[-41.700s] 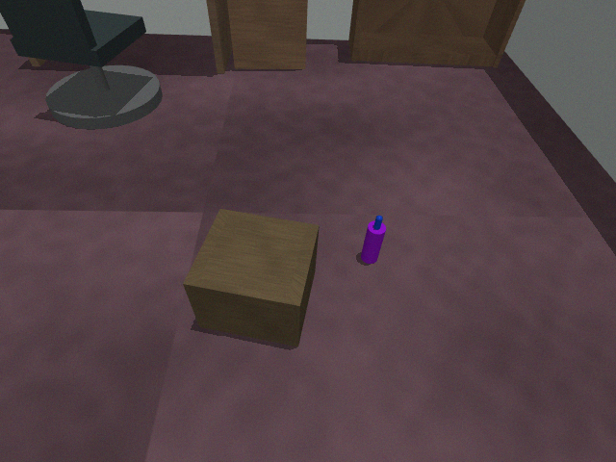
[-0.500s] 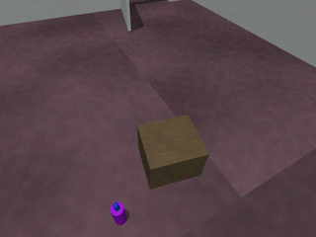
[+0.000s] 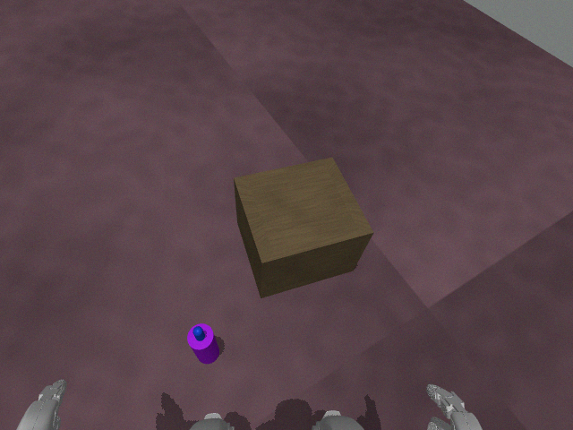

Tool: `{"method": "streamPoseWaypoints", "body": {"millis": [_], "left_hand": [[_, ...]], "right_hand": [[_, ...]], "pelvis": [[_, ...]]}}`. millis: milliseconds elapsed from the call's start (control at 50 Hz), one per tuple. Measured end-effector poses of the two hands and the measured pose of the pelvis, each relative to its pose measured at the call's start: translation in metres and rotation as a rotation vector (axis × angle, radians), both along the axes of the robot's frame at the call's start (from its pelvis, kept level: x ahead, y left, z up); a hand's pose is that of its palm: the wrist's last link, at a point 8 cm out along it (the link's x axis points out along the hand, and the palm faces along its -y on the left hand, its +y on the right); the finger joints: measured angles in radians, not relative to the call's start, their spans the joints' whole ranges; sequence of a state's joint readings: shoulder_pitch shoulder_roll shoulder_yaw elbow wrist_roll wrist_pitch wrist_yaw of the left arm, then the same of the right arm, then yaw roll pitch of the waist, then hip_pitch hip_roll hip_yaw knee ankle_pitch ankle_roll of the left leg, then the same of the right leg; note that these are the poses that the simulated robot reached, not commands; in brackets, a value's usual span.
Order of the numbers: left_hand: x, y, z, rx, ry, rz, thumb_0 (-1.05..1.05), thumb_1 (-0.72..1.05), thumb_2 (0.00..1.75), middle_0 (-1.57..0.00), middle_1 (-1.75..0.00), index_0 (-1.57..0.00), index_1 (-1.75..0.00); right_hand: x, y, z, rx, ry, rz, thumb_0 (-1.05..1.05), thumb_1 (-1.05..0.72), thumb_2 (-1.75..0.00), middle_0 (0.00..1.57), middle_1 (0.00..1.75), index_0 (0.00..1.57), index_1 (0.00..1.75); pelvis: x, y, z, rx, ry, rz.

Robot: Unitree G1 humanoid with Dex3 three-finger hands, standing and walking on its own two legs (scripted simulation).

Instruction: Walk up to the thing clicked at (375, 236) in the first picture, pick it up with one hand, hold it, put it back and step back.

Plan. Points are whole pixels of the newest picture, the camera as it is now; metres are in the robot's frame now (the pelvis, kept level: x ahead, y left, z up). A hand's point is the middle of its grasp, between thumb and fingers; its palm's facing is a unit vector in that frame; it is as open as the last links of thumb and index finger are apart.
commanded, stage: go down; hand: left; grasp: from the side
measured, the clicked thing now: (203, 342) +0.39 +0.19 -0.60
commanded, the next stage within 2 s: none
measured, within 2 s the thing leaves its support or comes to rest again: neither
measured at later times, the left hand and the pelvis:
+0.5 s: hand out of the picture +0.15 +0.28 -0.16, palm faces +0.10 -0.95 -0.30, open 17.4 cm; pelvis +0.00 +0.00 -0.05, yaw +1 degrees
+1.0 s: hand (86, 376) +0.25 +0.34 -0.24, palm faces +0.14 -0.97 -0.20, open 17.5 cm; pelvis -0.05 +0.00 -0.18, yaw -1 degrees
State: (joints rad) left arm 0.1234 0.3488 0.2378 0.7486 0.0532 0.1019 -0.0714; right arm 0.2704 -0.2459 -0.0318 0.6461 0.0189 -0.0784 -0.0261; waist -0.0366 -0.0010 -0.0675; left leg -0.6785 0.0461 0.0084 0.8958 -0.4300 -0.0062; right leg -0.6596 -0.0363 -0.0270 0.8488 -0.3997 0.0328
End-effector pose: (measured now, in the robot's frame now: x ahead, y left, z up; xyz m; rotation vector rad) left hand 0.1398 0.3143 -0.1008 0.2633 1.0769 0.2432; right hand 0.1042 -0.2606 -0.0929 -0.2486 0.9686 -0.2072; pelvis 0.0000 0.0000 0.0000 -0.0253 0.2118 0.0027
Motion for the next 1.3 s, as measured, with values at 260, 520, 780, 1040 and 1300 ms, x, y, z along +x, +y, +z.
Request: {"method": "streamPoseWaypoints", "body": {"millis": [260,520,780,1040,1300], "left_hand": [[-0.005,0.005,-0.01,-0.004,-0.025,0.011,0.0,-0.54,0.03,-0.08,-0.06,-0.08,-0.06],[-0.006,0.016,-0.024,-0.028,-0.072,0.011,-0.01,-0.54,0.03,-0.09,-0.05,-0.08,-0.06],[0.05,0.05,-0.083,-0.061,-0.355,-0.048,-0.01,-0.57,0.02,-0.09,-0.06,-0.08,-0.07],[0.083,0.074,-0.127,-0.07,-0.538,-0.065,-0.01,-0.59,0.06,-0.08,-0.09,-0.07,-0.09],[0.113,0.088,-0.158,-0.093,-0.673,-0.111,-0.01,-0.56,0.06,-0.07,-0.09,-0.06,-0.09]], "right_hand": [[0.054,0.013,-0.004,-0.041,-0.177,0.067,0.01,-0.88,-0.89,0.2,0.3,0.21,0.3],[0.061,0.018,-0.023,-0.055,-0.206,0.1,0.01,-0.9,-0.9,0.2,0.3,0.21,0.3],[0.039,0.003,-0.099,-0.102,-0.131,0.161,0.01,-0.91,-0.9,0.2,0.3,0.21,0.3],[-0.001,-0.008,-0.187,-0.088,0.024,0.159,0.01,-0.9,-0.9,0.2,0.3,0.21,0.3],[-0.02,-0.02,-0.238,-0.127,0.077,0.19,0.01,-0.9,-0.9,0.2,0.3,0.21,0.3]], "pelvis": [[0.004,0.002,-0.026,-0.018,0.055,0.014],[0.001,0.001,-0.048,-0.028,0.113,0.019],[-0.028,0.0,-0.118,-0.028,0.249,0.011],[-0.052,-0.006,-0.184,-0.031,0.331,-0.001],[-0.07,-0.009,-0.236,-0.044,0.363,-0.009]]}}
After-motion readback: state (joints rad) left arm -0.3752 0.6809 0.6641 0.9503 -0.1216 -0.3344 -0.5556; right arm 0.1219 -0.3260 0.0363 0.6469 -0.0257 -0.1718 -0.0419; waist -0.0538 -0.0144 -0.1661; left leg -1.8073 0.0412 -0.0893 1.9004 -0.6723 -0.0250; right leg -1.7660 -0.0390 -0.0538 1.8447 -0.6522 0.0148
